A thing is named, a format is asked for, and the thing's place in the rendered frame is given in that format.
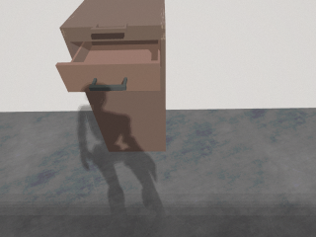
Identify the cabinet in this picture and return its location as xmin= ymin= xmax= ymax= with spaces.
xmin=60 ymin=0 xmax=166 ymax=152

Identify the handle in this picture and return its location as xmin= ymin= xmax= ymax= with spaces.
xmin=89 ymin=77 xmax=127 ymax=91
xmin=91 ymin=27 xmax=127 ymax=34

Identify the drawer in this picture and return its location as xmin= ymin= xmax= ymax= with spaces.
xmin=55 ymin=39 xmax=161 ymax=93

